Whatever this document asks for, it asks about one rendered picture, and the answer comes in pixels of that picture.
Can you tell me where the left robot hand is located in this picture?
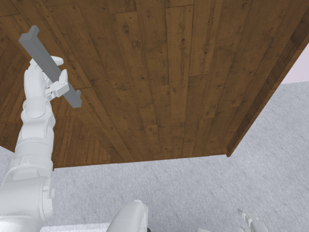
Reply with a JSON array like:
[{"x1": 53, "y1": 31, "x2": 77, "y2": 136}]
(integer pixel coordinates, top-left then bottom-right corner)
[{"x1": 24, "y1": 56, "x2": 69, "y2": 101}]

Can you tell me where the wardrobe door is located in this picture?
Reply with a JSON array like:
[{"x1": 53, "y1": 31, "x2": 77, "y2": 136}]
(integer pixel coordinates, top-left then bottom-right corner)
[
  {"x1": 213, "y1": 0, "x2": 309, "y2": 149},
  {"x1": 0, "y1": 0, "x2": 276, "y2": 164}
]

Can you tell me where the robot left forearm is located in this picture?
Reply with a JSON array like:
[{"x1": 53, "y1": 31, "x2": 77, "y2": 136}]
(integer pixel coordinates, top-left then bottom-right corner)
[{"x1": 0, "y1": 96, "x2": 56, "y2": 188}]

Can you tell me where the right robot hand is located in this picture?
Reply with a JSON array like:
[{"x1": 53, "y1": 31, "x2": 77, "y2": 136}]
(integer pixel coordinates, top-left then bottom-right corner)
[{"x1": 238, "y1": 208, "x2": 268, "y2": 232}]

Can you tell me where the robot left upper arm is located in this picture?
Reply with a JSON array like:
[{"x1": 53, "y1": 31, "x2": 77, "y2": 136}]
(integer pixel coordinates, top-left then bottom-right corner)
[{"x1": 0, "y1": 176, "x2": 58, "y2": 232}]

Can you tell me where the handle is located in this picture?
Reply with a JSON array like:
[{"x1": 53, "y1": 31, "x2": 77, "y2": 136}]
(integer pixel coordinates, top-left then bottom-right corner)
[{"x1": 19, "y1": 25, "x2": 82, "y2": 108}]

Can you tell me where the robot left thigh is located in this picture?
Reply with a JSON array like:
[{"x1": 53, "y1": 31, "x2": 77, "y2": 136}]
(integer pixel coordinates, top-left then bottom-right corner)
[{"x1": 106, "y1": 202, "x2": 148, "y2": 232}]

